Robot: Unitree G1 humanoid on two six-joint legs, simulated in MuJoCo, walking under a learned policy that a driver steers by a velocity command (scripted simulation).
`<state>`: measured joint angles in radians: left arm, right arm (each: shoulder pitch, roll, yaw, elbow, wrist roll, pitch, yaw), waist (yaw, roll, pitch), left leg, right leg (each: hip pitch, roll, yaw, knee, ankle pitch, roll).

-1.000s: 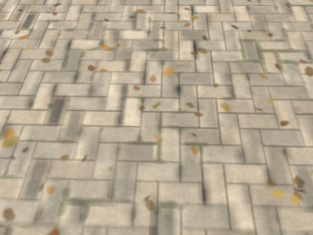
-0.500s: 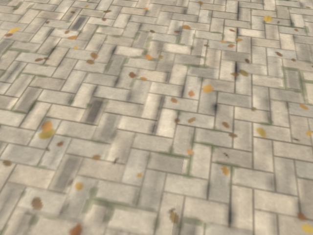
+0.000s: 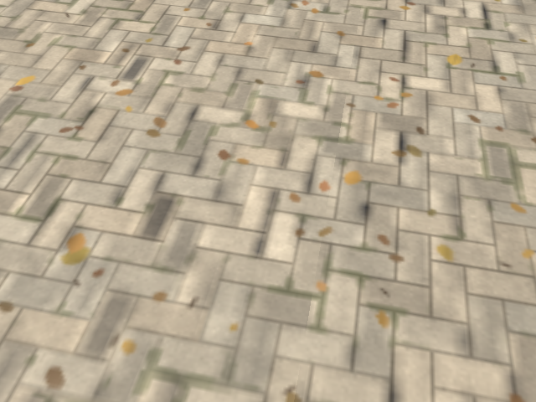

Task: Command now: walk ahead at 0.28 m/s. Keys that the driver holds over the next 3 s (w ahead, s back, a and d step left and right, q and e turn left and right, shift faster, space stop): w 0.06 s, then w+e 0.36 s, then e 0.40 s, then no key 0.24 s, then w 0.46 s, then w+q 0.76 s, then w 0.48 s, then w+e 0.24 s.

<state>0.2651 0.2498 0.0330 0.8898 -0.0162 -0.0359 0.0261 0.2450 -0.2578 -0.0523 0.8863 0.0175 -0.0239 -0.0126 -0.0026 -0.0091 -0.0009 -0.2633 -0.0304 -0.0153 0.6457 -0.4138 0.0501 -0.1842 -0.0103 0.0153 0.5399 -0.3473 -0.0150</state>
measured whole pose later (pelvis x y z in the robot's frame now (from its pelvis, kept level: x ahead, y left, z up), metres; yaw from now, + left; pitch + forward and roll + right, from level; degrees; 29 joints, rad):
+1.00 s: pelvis +0.36 -0.06 +0.00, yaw -27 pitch +3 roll +0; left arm 0.19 0.30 0.06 0.70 0.00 0.03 0.03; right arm 0.16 -0.28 -0.04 0.70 -0.01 -0.03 -0.03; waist 0.03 0.01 0.01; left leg -0.45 0.01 -0.10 0.64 -0.23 -0.08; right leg -0.33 0.16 0.17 0.53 -0.23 -0.07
